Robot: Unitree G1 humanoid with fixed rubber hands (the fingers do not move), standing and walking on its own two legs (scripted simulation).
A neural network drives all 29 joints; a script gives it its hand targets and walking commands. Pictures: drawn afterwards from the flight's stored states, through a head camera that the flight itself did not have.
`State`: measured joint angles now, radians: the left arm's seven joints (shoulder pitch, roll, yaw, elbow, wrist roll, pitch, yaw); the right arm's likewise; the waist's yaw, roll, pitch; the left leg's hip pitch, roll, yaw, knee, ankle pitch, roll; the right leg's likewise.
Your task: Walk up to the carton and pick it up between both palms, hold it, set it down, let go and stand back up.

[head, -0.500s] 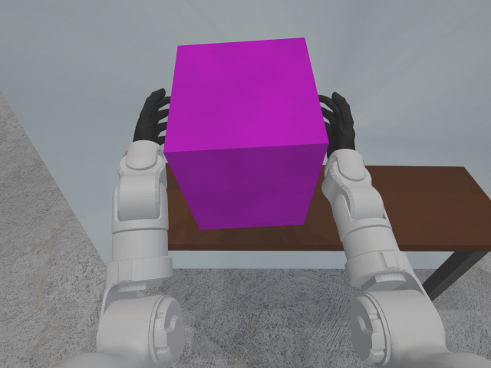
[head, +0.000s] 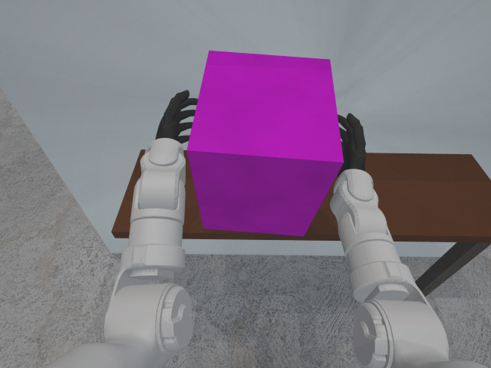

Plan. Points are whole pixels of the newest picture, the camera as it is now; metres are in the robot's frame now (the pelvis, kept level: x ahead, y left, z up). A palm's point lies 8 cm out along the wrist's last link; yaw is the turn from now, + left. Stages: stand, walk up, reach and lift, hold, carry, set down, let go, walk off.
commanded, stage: set down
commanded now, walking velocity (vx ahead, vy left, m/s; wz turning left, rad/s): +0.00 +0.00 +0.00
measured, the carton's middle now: (260, 151) +0.43 -0.04 +0.11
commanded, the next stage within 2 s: none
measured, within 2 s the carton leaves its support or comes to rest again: neither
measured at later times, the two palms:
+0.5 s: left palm (155, 144) +0.41 +0.13 +0.16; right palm (330, 158) +0.39 -0.16 +0.13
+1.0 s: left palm (182, 147) +0.45 +0.10 +0.11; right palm (340, 158) +0.42 -0.19 +0.10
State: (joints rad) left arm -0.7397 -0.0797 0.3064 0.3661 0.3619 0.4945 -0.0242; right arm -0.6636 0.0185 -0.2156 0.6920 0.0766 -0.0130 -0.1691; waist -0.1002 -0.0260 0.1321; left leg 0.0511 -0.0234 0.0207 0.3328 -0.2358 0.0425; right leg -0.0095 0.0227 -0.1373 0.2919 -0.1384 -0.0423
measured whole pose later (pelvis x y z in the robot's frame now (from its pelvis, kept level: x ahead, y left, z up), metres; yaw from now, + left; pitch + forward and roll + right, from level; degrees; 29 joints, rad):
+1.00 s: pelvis +0.02 +0.00 +0.00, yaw +0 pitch -1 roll +0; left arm -0.83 -0.07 0.36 0.63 0.38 0.31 -0.01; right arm -0.77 0.02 -0.40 0.81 -0.07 -0.07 -0.10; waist -0.09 -0.02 0.13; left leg -0.06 -0.03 0.02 0.30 -0.23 0.04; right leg -0.13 0.02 -0.14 0.28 -0.14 -0.04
